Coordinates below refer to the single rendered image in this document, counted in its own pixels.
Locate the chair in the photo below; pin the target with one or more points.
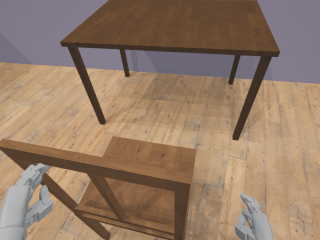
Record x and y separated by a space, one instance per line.
136 185

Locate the left robot hand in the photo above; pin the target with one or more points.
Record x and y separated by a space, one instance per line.
15 206

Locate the right robot hand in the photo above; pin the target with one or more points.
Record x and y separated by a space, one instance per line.
260 228

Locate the table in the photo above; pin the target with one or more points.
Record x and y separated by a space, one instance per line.
225 27

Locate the robot left forearm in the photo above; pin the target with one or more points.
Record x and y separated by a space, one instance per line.
13 233

